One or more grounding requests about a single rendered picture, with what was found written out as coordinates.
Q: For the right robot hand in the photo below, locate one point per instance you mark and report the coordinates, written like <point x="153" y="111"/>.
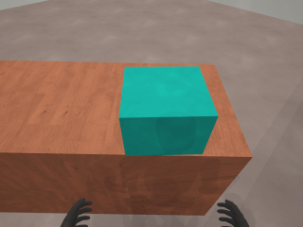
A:
<point x="237" y="219"/>

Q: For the carton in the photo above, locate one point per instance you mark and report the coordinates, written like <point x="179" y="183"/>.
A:
<point x="165" y="110"/>

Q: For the left robot hand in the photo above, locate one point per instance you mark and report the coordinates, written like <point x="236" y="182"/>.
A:
<point x="72" y="217"/>

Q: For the pedestal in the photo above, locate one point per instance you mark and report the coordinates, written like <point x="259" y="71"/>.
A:
<point x="61" y="141"/>

